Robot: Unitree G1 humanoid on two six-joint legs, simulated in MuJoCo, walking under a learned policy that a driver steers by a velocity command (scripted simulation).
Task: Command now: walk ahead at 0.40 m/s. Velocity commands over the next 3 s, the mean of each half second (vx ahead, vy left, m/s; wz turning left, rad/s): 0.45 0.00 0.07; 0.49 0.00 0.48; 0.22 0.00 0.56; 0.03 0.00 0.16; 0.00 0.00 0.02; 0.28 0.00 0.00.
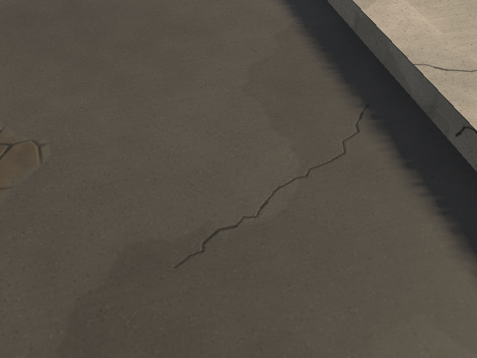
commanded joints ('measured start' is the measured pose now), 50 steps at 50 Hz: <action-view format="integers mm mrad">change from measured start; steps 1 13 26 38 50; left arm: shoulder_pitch -194 -656 -33 24 -169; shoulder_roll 96 73 238 142 154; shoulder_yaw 22 0 60 46 44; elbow -146 -332 -6 21 -186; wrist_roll -1 -20 47 33 -16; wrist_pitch -49 -83 -28 -22 -86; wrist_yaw -26 -87 -88 38 -13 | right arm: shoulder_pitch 140 243 116 -364 -78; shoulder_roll -148 -120 -54 -15 -199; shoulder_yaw -25 -40 -20 -32 -96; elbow -16 15 -126 -306 -291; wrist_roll -2 19 76 -6 -15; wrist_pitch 11 19 37 63 34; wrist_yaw -3 -80 -84 28 14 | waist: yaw -48 -162 8 62 -66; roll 102 27 -126 -2 58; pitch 121 350 -130 123 -104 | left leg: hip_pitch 351 441 -623 -552 364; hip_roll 326 315 103 96 300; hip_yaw -379 -204 -77 47 -613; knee -258 -145 1397 295 -230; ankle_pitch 428 173 -13 464 91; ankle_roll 234 101 -10 45 360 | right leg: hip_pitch -569 -869 278 244 -535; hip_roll -96 -228 -546 -292 -50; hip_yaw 5 64 644 -176 70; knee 78 -448 -700 -754 407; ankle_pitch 44 518 226 710 54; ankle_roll -26 54 -178 -63 19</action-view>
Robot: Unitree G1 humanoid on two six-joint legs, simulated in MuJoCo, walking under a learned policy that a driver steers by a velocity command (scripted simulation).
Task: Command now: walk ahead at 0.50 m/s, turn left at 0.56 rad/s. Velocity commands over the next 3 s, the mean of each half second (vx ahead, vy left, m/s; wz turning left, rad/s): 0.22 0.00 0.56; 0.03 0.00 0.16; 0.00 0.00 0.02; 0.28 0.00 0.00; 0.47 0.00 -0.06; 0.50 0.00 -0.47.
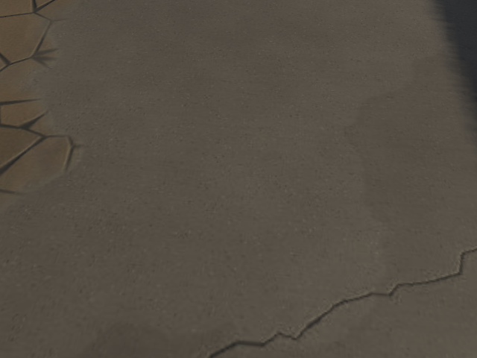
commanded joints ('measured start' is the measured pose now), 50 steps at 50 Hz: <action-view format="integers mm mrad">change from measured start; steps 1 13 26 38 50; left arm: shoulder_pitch -97 -293 -214 -134 -117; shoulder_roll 122 74 99 123 89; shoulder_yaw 23 19 10 1 -8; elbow -142 -250 -266 -193 -131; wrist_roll -7 24 37 12 35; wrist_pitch -62 35 62 82 73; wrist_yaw -6 -1 -3 -10 -6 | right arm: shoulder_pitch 149 189 188 144 125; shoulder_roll -139 -167 -164 -105 -90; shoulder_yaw -39 -44 -33 4 25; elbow -22 -14 -56 -35 -9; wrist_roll -3 10 -3 -20 -27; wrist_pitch -31 34 103 79 26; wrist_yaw -10 -75 -91 -64 -55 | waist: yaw -38 -40 -35 -23 9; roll -47 106 -73 -124 55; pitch -118 -143 -148 -130 -38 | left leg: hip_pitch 528 230 -60 359 182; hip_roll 320 147 40 95 157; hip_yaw -613 -334 -217 -102 -194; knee -404 -278 578 -263 -259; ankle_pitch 48 510 -302 35 -25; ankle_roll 200 26 -217 -127 -91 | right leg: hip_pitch -551 -244 44 -76 18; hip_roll -48 69 -216 -139 -10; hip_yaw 142 91 342 231 70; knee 50 -586 -895 -895 -771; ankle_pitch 119 495 617 270 348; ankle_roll -28 78 -222 -136 11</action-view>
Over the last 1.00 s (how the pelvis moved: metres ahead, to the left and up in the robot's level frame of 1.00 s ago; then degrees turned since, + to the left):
0.61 -0.12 -0.17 19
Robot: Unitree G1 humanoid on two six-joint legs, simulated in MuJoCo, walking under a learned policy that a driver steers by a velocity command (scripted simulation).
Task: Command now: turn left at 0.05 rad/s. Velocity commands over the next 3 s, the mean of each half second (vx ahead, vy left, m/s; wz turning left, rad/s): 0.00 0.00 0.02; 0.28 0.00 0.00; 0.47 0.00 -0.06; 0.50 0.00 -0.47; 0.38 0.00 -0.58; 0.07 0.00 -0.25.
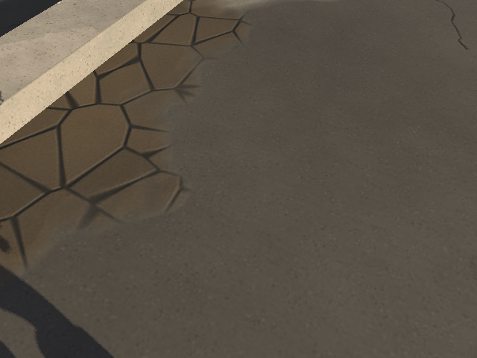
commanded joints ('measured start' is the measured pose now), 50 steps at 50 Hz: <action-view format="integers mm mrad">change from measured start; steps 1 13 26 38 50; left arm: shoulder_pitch -26 -26 -32 195 246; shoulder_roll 99 105 97 102 116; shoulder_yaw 24 31 36 61 20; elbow -39 46 136 221 174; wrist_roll -3 -13 -16 -40 -11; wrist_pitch -13 7 21 -85 -78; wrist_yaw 6 28 41 -13 6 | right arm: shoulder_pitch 8 37 69 2 -170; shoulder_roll -128 -111 -108 -158 -78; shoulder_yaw -32 -30 -27 -45 -40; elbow -52 2 100 114 41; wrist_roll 4 9 11 44 35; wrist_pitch -17 -22 -25 -56 -86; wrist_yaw -7 -6 -15 -10 21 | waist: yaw -11 -11 -10 88 36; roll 51 20 20 71 -52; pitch -8 -36 -8 39 79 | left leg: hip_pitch -87 -55 -55 -193 -557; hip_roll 75 48 35 121 114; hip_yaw -80 -44 -23 -116 60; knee -138 -119 -145 -118 312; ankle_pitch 110 237 205 -12 250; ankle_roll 45 38 28 117 -3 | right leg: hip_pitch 75 125 133 294 295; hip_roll -34 -43 -38 -2 -191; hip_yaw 39 46 45 -2 132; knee -40 -15 -33 -38 -383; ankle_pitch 72 162 145 -36 282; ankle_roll -13 -15 -17 -94 -201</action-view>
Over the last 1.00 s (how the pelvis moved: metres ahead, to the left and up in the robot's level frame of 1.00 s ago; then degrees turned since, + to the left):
0.23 -0.01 0.02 21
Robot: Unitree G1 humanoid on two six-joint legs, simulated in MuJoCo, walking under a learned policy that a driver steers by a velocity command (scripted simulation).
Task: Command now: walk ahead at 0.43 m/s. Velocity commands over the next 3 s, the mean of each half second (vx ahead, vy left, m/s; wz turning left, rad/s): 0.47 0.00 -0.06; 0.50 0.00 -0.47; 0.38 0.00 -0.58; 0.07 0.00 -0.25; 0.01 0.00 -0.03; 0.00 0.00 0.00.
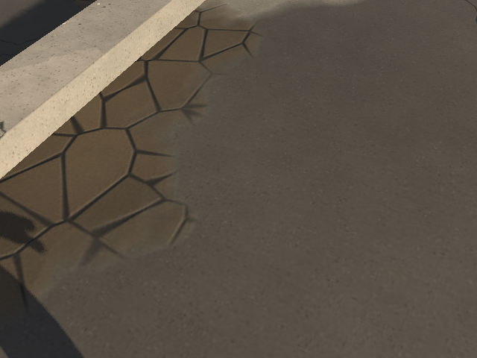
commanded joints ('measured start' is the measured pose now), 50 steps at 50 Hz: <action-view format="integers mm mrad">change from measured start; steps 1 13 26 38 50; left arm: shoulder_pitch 18 30 -148 -401 -177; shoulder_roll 170 189 125 116 199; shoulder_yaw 23 34 53 39 80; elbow -45 -79 -192 -377 -390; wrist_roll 3 8 -23 -23 -9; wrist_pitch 1 37 29 16 11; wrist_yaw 21 31 29 -52 0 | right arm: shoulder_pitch -159 165 36 132 25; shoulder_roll -4 -179 -93 -170 -99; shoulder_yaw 10 -51 -10 -24 -7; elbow -101 -33 49 78 -73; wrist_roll -2 1 -38 -13 -34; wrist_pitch -9 -15 -53 20 -33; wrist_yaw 6 24 7 -26 -2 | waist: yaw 10 -245 -51 -104 -90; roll -95 -99 19 26 -45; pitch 106 -203 57 60 -44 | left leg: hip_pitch -135 692 399 749 -11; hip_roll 2 -13 122 191 23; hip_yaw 22 -56 -39 168 -56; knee -181 -407 -889 -665 107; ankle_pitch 118 66 102 651 -122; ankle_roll -30 155 190 113 -52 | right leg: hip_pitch -15 -121 -685 -671 -190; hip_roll -226 -215 -178 -79 -198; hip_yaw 144 28 167 -47 332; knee -129 553 756 380 -14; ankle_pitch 318 696 201 125 369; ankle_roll -116 -26 38 -31 -245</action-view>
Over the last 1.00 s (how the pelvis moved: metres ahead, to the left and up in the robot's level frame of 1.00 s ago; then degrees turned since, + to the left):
0.14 -0.04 0.01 -1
